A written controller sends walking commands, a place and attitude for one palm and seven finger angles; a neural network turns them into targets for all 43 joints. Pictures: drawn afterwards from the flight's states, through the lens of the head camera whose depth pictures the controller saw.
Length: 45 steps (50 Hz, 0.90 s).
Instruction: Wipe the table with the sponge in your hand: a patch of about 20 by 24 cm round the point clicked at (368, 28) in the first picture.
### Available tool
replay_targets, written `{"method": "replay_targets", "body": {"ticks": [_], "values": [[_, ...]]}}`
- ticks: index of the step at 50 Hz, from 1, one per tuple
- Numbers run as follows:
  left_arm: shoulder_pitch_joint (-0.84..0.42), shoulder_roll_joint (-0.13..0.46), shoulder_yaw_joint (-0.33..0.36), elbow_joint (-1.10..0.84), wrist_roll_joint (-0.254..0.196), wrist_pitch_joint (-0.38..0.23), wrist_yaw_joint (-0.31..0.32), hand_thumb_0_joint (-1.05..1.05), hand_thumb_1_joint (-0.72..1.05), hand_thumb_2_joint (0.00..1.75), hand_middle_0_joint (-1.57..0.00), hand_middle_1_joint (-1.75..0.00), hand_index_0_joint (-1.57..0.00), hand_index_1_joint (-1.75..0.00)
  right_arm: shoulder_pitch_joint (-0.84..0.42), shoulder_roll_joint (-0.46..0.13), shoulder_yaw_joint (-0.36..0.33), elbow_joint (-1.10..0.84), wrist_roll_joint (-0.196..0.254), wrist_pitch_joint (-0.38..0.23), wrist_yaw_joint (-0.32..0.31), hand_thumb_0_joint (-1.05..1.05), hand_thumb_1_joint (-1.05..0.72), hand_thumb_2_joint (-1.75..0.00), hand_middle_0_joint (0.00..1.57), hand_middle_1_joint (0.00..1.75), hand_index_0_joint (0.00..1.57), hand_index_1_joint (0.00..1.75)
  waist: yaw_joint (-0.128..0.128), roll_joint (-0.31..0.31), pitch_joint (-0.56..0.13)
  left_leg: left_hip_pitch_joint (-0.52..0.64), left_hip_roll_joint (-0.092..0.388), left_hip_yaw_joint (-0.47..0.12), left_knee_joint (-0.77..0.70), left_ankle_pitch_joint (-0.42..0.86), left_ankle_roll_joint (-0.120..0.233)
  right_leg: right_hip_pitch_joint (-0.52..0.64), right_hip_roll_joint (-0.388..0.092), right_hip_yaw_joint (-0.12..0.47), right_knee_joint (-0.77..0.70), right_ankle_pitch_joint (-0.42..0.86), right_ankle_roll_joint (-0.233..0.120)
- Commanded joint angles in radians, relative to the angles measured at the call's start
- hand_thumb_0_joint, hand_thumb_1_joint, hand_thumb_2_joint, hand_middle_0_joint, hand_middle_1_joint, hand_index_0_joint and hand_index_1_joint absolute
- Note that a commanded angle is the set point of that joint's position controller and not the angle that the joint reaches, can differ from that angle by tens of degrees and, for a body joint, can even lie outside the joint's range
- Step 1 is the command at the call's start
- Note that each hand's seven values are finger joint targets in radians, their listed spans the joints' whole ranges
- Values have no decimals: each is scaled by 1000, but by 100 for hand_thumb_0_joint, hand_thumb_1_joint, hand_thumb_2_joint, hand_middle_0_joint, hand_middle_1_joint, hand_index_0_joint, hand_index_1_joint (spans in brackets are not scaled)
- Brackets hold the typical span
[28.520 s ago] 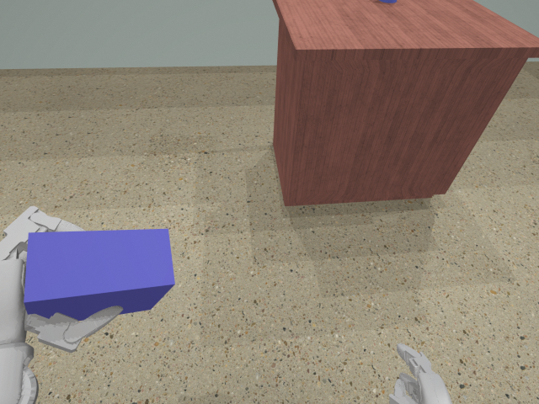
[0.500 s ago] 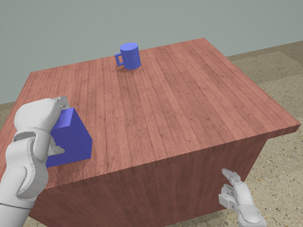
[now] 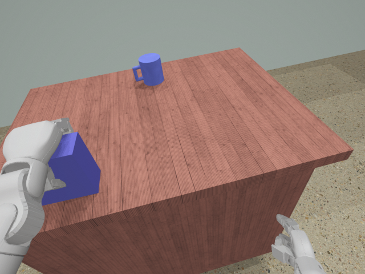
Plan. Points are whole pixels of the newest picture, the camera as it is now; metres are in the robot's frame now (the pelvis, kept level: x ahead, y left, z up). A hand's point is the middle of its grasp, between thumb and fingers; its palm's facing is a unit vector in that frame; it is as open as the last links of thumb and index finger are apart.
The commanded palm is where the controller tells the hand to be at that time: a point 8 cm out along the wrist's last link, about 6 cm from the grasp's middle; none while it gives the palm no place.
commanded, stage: wipe forward along the first lane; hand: left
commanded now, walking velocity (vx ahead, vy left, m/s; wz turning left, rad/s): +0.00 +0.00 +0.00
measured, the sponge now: (64, 176) +0.25 +0.31 +0.11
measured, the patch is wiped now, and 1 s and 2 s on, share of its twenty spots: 0.25 0.45 0.70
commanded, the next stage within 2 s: slide across to the middle lane in 1.46 s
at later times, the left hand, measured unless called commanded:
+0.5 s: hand (60, 139) +0.31 +0.32 +0.17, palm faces +0.00 +0.02 -1.00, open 10.7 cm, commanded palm +0.28 +0.32 +0.20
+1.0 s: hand (61, 122) +0.36 +0.35 +0.17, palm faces -0.06 +0.02 -1.00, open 10.7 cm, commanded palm +0.33 +0.35 +0.19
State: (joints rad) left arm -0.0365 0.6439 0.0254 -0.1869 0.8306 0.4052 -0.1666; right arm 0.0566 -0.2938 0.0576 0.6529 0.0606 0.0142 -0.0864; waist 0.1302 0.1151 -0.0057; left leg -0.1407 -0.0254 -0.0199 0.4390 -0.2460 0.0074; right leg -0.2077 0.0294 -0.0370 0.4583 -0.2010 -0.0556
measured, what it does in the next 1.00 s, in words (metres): stands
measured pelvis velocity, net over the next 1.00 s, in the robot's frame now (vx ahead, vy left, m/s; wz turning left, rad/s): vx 0.00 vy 0.00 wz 0.01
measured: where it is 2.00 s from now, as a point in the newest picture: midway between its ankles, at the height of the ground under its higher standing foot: outside the picture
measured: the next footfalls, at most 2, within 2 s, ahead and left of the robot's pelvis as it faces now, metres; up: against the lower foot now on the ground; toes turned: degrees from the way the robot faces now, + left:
none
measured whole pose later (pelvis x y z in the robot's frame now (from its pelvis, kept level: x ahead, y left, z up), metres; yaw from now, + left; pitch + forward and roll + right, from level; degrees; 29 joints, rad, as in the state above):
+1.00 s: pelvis +0.00 +0.00 +0.00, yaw +0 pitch +2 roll +0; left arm -0.53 0.72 0.06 0.53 0.91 0.14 -0.19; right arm 0.21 -0.32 0.01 0.67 0.08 0.07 -0.10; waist 0.04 0.10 -0.03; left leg -0.28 -0.02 -0.03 0.50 -0.26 0.01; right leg -0.33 0.03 -0.04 0.47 -0.19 -0.05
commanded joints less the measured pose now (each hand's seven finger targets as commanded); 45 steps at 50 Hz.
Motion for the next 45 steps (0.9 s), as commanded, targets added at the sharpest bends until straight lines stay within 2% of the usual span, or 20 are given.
{"method": "replay_targets", "body": {"ticks": [1,3,4,7,9,12,14,17,19,22,24,28,29,32,34,37,41,42,44,45], "values": [[-293,229,108,-10,42,-13,23,0,10,130,-120,-160,-120,-160,-186,-84,-36,-167,6,-65,-14,0,-90,-90,20,30,20,30,-17,-79,-147,-48,-6,-29,-55,136,27,85,-46,96,-102,15,-6],[-306,233,99,31,49,-18,14,0,10,130,-120,-160,-120,-160,-180,-91,-38,-158,7,-58,-18,0,-90,-90,20,30,20,30,-22,-81,-139,-52,-8,-28,-61,120,28,83,-45,92,-108,9,-3],[-343,231,92,21,56,-21,9,0,10,130,-120,-160,-120,-160,-217,-82,-29,-175,16,-72,-19,0,-90,-90,20,30,20,30,-26,-66,-151,-46,-8,-34,-57,110,27,79,-40,133,-109,-10,-17],[-338,236,87,128,55,-37,-3,0,10,130,-120,-160,-120,-160,-156,-98,-40,-155,5,-61,-24,0,-90,-90,20,30,20,30,-33,-136,-134,-74,-7,-27,-54,85,32,83,-50,90,-116,-22,1],[-379,251,93,131,63,-53,-10,0,10,130,-120,-160,-120,-160,-185,-89,-35,-167,14,-75,-27,0,-90,-90,20,30,20,30,-36,-123,-137,-68,-7,-29,-47,70,33,67,-48,132,-122,-54,-7],[-408,240,74,210,71,-77,-15,0,10,130,-120,-160,-120,-160,-130,-102,-43,-148,7,-66,-27,0,-90,-90,20,30,20,30,-45,-124,-131,-85,-8,-25,-54,59,33,71,-51,81,-120,-47,1],[-416,250,87,200,77,-94,-15,0,10,130,-120,-160,-120,-160,-151,-94,-40,-161,15,-74,-23,0,-90,-90,20,30,20,30,-39,-93,-141,-77,-8,-31,-53,62,34,65,-45,109,-116,-49,-10],[-461,212,44,292,75,-106,-17,0,10,130,-120,-160,-120,-160,-106,-103,-46,-143,11,-62,-26,0,-90,-90,20,30,20,30,-61,-126,-102,-98,-7,-23,-57,25,34,42,-49,70,-130,-75,3],[-506,239,59,321,79,-117,-14,0,10,130,-120,-160,-120,-160,-109,-103,-44,-147,21,-69,-27,0,-90,-90,20,30,20,30,-67,-141,-94,-105,-7,-25,-57,-7,37,23,-45,98,-140,-119,-1],[-517,238,51,398,84,-130,-12,0,10,130,-120,-160,-120,-160,-70,-115,-55,-134,12,-58,-32,0,-90,-90,20,30,20,30,-70,-169,-112,-120,-10,-16,-40,6,38,45,-54,91,-137,-101,6],[-545,267,66,435,92,-137,-12,0,10,130,-120,-160,-120,-160,-74,-117,-53,-136,20,-58,-29,0,-90,-90,20,30,20,30,-71,-148,-109,-131,-11,-18,-39,-4,37,37,-52,114,-140,-118,0],[-563,260,48,523,106,-150,-20,0,10,130,-120,-160,-120,-160,-31,-128,-63,-124,15,-38,-28,0,-90,-90,20,30,20,30,-79,-159,-117,-153,-13,-8,-31,12,40,50,-53,91,-126,-78,8],[-586,278,54,533,113,-154,-24,0,10,130,-120,-160,-120,-160,-32,-128,-60,-127,21,-39,-26,0,-90,-90,20,30,20,30,-85,-133,-124,-153,-13,-12,-35,8,40,41,-49,100,-129,-86,2],[-597,271,41,593,123,-170,-31,0,10,130,-120,-160,-120,-160,2,-136,-67,-121,16,-25,-22,0,-90,-90,20,30,20,30,-91,-155,-125,-169,-10,-10,-25,23,42,45,-51,83,-117,-46,4],[-597,289,59,603,122,-184,-35,0,10,130,-120,-160,-120,-160,2,-137,-70,-126,19,-21,-20,0,-90,-90,20,30,20,30,-88,-145,-141,-172,-10,-10,-20,29,44,49,-51,99,-113,-36,1],[-584,265,43,634,119,-207,-38,0,10,130,-120,-160,-120,-160,26,-142,-76,-129,17,-7,-17,0,-90,-90,20,30,20,30,-91,-181,-140,-189,-10,-6,-10,39,47,52,-52,88,-99,5,6],[-588,306,85,665,113,-236,-28,0,10,130,-120,-160,-120,-160,50,-148,-84,-125,18,3,-17,0,-90,-90,20,30,20,30,-88,-191,-155,-194,-9,-8,-7,50,49,51,-49,83,-90,30,6],[-593,286,66,656,108,-241,-27,0,10,130,-120,-160,-120,-160,46,-148,-84,-131,19,7,-17,0,-90,-90,20,30,20,30,-88,-188,-152,-197,-12,-7,-7,45,50,47,-50,81,-91,27,7],[-636,323,94,653,107,-250,-18,0,10,130,-120,-160,-120,-160,48,-150,-86,-127,22,8,-19,0,-90,-90,20,30,20,30,-93,-178,-159,-191,-11,-9,-8,48,50,36,-46,90,-95,24,4],[-665,307,69,676,108,-250,-15,0,10,130,-120,-160,-120,-160,60,-150,-86,-127,20,11,-22,0,-90,-90,20,30,20,30,-101,-180,-155,-200,-12,-6,-8,35,51,33,-49,87,-97,8,7]]}}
